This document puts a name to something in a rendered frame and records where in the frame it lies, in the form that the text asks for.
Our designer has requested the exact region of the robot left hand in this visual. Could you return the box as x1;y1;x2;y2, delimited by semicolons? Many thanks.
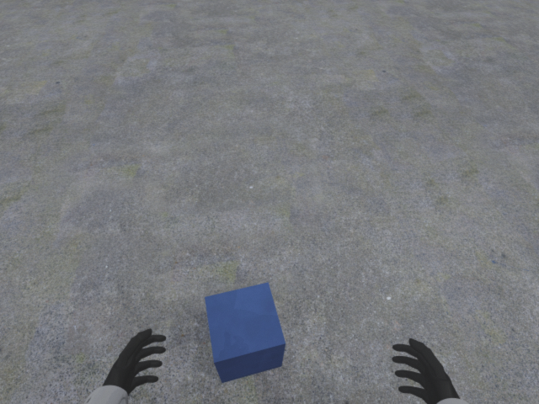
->
102;328;166;395

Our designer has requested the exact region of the robot right hand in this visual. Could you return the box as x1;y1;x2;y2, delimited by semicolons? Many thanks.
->
392;338;460;404

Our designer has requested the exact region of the robot left forearm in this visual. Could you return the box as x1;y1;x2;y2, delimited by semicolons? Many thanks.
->
84;385;128;404

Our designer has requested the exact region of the carton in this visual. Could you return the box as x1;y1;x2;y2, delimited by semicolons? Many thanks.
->
205;282;286;383

